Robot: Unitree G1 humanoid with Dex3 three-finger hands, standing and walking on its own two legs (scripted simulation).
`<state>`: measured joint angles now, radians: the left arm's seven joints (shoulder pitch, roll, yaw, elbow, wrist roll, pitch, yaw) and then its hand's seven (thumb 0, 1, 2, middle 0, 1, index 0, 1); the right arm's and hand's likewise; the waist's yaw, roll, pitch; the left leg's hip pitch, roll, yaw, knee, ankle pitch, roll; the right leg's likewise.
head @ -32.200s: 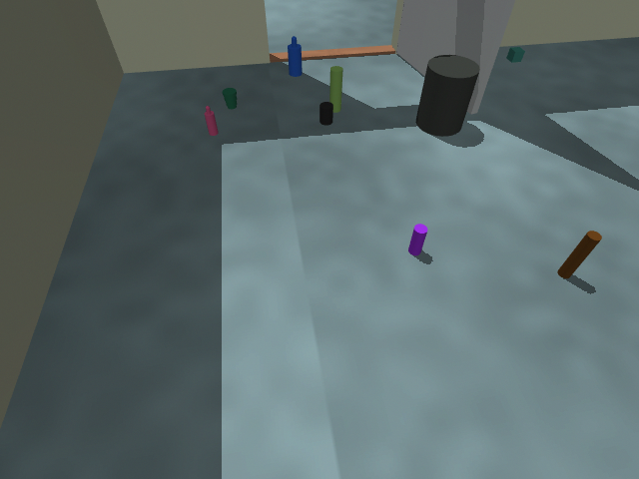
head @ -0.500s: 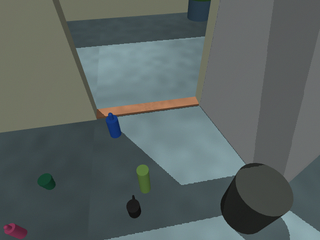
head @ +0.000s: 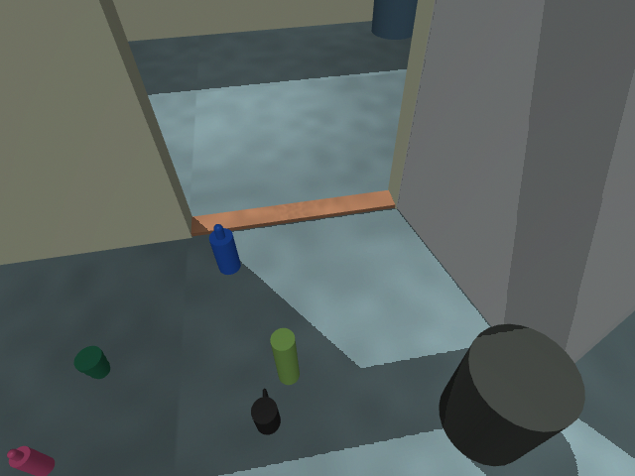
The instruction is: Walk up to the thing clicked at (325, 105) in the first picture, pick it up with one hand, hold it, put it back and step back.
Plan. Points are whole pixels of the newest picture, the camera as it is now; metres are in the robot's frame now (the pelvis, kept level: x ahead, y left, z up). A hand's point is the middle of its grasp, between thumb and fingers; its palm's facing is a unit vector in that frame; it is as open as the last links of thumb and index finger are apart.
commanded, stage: stand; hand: left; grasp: from above
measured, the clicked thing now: (266, 410) +0.43 +0.20 -0.73
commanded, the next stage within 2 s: step back in 0.18 s
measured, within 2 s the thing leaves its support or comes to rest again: neither
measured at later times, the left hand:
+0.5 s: hand out of the picture +0.09 +0.31 -0.18, palm faces +0.00 -0.93 -0.38, open 7.4 cm
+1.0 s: hand out of the picture -0.07 +0.31 -0.16, palm faces -0.07 -0.91 -0.40, open 7.4 cm
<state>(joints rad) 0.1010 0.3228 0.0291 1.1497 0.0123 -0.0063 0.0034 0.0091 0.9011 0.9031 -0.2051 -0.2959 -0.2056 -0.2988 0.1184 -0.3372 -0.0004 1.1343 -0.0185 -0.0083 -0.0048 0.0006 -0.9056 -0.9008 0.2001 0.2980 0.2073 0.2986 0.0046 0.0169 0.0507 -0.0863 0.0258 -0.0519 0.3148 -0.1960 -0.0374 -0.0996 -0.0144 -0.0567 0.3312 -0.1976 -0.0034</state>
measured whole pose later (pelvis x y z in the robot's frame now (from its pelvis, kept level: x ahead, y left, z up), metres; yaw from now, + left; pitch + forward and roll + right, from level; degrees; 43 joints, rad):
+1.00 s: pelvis -0.17 +0.04 -0.02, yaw -5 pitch -3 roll +1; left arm 0.19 0.35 0.08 0.88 0.03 0.04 0.00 0.01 0.90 0.90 -0.21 -0.30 -0.21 -0.30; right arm 0.11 -0.39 -0.05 0.88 0.00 0.06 -0.01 0.00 -0.90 -0.90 0.20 0.30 0.21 0.30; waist 0.01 0.02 0.17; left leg -0.50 -0.09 -0.09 1.00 -0.46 0.00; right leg -0.26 0.01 0.04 0.65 -0.35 -0.03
